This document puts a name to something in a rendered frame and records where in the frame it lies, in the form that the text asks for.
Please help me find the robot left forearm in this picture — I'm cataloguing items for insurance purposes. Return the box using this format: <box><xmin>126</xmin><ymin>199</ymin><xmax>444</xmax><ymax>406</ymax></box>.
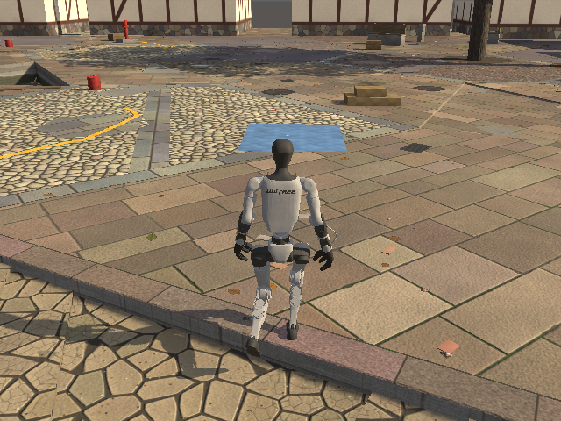
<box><xmin>235</xmin><ymin>211</ymin><xmax>251</xmax><ymax>246</ymax></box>

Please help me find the robot right forearm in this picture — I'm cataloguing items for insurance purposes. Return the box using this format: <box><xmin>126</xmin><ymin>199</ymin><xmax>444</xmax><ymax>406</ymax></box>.
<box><xmin>314</xmin><ymin>213</ymin><xmax>332</xmax><ymax>253</ymax></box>

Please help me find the left robot upper arm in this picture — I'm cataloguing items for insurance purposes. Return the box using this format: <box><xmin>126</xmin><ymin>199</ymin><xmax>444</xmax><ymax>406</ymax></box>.
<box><xmin>241</xmin><ymin>176</ymin><xmax>264</xmax><ymax>225</ymax></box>

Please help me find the robot left hand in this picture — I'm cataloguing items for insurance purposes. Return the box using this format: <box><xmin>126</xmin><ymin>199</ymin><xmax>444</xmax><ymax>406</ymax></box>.
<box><xmin>234</xmin><ymin>242</ymin><xmax>252</xmax><ymax>261</ymax></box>

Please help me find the robot right hand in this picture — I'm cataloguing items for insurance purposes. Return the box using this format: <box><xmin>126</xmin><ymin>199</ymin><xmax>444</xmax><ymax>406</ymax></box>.
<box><xmin>313</xmin><ymin>249</ymin><xmax>334</xmax><ymax>271</ymax></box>

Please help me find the right robot upper arm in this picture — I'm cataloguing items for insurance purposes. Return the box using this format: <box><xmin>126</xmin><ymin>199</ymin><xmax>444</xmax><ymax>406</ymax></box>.
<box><xmin>300</xmin><ymin>177</ymin><xmax>323</xmax><ymax>227</ymax></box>

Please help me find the left robot thigh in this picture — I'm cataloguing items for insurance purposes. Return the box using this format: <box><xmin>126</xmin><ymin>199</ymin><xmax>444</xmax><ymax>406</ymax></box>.
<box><xmin>251</xmin><ymin>244</ymin><xmax>272</xmax><ymax>301</ymax></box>

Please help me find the robot torso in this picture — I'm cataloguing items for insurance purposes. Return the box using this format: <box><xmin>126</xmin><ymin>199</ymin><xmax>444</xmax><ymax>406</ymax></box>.
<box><xmin>261</xmin><ymin>172</ymin><xmax>302</xmax><ymax>263</ymax></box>

